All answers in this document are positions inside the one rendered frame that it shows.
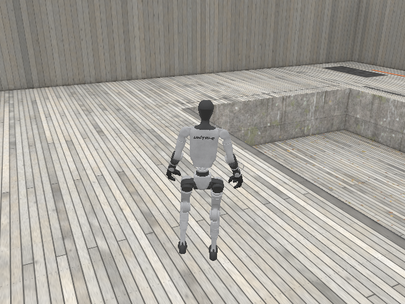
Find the left robot shin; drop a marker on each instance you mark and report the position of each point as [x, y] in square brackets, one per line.
[184, 218]

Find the right robot forearm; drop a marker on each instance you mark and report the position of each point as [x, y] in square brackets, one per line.
[235, 168]

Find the robot head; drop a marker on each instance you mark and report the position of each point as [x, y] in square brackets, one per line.
[205, 109]

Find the right robot hand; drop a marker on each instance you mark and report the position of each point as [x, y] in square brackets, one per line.
[235, 179]

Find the left robot forearm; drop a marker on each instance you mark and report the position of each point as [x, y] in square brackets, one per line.
[173, 163]

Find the left robot upper arm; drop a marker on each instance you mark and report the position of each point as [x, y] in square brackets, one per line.
[184, 132]

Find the left robot hand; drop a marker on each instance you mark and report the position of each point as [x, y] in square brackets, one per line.
[176, 172]

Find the right robot upper arm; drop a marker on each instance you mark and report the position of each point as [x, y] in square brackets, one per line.
[227, 145]

